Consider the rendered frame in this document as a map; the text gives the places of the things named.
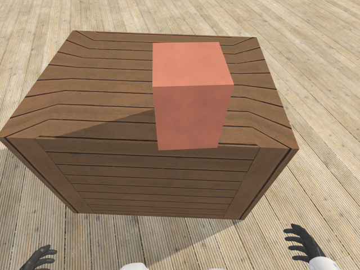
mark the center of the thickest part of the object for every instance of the right robot forearm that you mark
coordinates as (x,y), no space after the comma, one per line
(322,263)

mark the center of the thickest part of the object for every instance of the left robot hand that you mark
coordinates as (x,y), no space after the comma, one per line
(35,261)

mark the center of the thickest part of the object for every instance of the carton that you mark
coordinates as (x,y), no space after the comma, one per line
(192,87)

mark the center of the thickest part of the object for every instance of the pedestal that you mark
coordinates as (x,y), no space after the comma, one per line
(87,130)

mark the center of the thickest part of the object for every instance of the right robot hand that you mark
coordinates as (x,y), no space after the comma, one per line
(310,247)

